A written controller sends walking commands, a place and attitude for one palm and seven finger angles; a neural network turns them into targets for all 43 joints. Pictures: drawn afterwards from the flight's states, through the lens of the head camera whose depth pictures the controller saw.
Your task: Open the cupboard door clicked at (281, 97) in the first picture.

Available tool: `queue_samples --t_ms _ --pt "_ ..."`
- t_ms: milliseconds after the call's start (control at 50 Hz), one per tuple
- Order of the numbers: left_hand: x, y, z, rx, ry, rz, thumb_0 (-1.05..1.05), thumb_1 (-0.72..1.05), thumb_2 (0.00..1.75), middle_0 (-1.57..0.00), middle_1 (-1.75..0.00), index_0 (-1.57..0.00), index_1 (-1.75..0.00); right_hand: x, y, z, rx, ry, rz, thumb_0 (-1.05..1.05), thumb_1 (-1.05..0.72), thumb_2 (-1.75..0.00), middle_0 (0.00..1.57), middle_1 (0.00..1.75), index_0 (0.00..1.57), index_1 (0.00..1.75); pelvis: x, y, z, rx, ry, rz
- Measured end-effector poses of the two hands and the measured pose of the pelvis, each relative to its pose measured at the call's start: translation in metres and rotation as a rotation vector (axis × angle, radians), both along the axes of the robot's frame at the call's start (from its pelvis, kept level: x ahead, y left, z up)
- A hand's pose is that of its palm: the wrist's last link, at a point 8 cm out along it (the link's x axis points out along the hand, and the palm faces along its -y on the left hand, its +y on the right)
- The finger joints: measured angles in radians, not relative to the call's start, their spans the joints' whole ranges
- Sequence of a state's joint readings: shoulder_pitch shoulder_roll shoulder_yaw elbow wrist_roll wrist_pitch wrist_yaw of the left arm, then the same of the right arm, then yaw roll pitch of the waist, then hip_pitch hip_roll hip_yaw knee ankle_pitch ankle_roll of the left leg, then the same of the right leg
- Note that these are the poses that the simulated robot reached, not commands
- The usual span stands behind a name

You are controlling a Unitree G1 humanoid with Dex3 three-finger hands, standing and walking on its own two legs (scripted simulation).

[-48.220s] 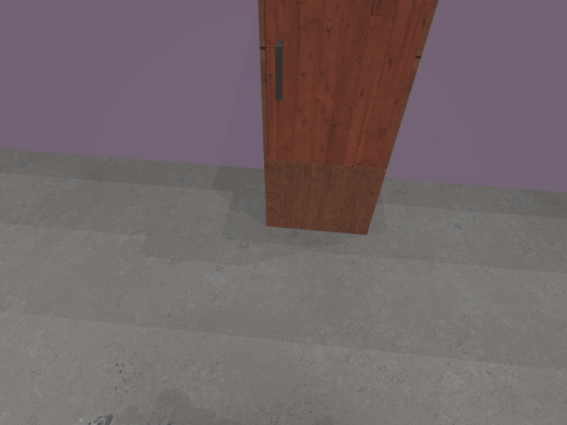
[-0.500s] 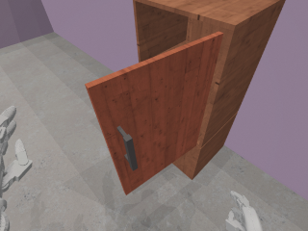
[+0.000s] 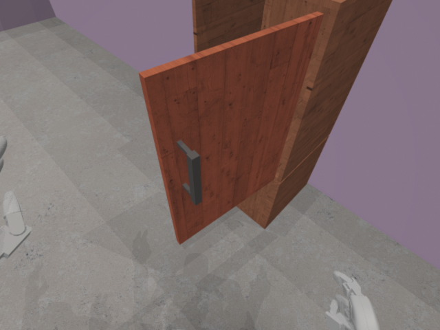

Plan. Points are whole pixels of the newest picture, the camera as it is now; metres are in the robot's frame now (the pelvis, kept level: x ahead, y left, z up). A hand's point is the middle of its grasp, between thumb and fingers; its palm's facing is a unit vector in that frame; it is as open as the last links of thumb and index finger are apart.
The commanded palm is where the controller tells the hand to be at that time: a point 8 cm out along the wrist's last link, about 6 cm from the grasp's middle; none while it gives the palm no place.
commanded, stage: step back with the hand held close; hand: left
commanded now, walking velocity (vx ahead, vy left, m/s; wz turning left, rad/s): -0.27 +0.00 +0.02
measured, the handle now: (189, 174) +0.41 +0.10 +0.02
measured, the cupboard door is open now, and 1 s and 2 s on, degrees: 82 82 82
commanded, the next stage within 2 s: stop stepping back and stand still in 0.58 s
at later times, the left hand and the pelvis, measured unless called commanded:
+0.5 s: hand out of the picture +0.12 +0.27 +0.18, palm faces +0.50 -0.70 -0.51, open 7.4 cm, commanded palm +0.04 +0.30 +0.19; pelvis -0.07 -0.01 -0.01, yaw +4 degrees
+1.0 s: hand out of the picture +0.05 +0.20 +0.17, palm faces +0.31 -0.76 -0.58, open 7.4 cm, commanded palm -0.01 +0.24 +0.19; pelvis -0.16 -0.05 +0.01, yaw -2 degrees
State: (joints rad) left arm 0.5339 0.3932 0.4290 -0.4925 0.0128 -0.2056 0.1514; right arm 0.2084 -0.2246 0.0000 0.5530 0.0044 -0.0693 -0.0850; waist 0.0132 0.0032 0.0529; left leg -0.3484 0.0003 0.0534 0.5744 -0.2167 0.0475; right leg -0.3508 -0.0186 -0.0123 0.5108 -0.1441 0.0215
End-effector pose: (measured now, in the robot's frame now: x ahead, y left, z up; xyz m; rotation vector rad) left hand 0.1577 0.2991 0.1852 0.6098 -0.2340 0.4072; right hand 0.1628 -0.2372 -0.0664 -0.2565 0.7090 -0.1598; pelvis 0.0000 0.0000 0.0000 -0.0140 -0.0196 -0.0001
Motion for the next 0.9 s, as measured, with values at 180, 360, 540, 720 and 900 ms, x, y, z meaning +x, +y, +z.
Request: queue_samples --t_ms 180,360,540,720,900 --pt "-0.035 -0.001 0.004 0.044 -0.077 0.033 0.02 0.88 0.90 -0.21 -0.30 -0.22 -0.30 -0.025 0.005 -0.014 0.010 0.008 0.048 0.01 -0.90 -0.90 0.20 0.30 0.20 0.30 -0.023 -0.006 -0.010 0.002 -0.020 0.054" --pt "-0.058 -0.006 0.006 0.018 -0.121 -0.003 0.02 0.88 0.90 -0.21 -0.30 -0.22 -0.30 -0.043 -0.001 -0.016 -0.006 0.015 0.052 0.01 -0.90 -0.90 0.20 0.30 0.20 0.30 -0.052 -0.005 -0.012 0.011 -0.009 0.053" --pt "-0.096 -0.003 0.017 0.048 -0.110 0.036 0.02 0.88 0.90 -0.21 -0.30 -0.22 -0.30 -0.071 0.002 -0.012 0.032 -0.006 0.052 0.01 -0.90 -0.90 0.20 0.30 0.20 0.30 -0.078 -0.017 -0.006 -0.032 0.015 0.055" --pt "-0.102 -0.043 0.008 -0.041 -0.059 -0.038 0.02 0.88 0.90 -0.21 -0.30 -0.21 -0.30 -0.102 -0.010 -0.009 0.052 0.044 0.068 0.01 -0.90 -0.90 0.20 0.30 0.20 0.30 -0.114 -0.034 0.006 0.033 0.060 -0.021" --pt "-0.111 -0.053 0.010 0.032 0.024 -0.149 0.02 0.88 0.90 -0.21 -0.30 -0.22 -0.30 -0.148 -0.040 0.014 0.011 -0.062 -0.038 0.01 -0.90 -0.90 0.20 0.30 0.20 0.30 -0.144 -0.039 0.006 0.047 0.041 -0.041"
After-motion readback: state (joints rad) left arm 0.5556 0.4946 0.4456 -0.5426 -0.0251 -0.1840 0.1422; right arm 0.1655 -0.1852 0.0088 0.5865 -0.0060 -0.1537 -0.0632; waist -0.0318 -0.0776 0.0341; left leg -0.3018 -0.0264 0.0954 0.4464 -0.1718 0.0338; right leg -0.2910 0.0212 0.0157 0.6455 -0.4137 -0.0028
